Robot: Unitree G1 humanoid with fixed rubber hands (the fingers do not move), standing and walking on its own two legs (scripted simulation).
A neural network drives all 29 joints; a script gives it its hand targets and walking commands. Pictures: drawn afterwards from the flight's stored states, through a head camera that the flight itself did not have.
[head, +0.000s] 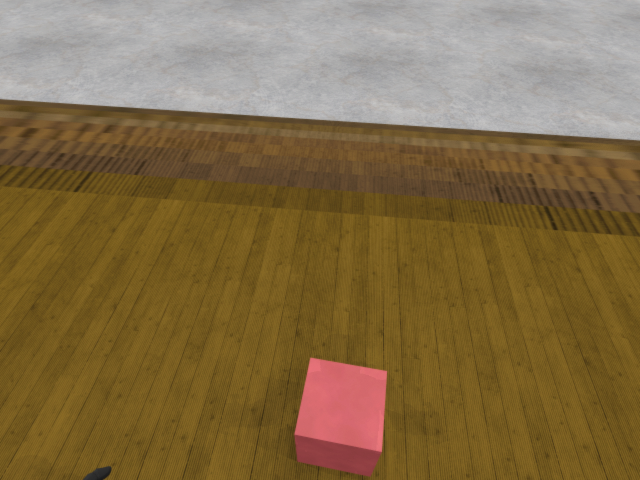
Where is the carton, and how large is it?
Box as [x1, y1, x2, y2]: [294, 358, 386, 476]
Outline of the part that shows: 310,358 294,434 297,461 370,476 381,452 386,371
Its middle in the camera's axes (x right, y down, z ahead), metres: +0.06 +0.50 +1.08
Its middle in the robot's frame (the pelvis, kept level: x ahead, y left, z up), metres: +0.43 -0.04 -0.66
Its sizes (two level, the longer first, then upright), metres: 0.210 0.200 0.250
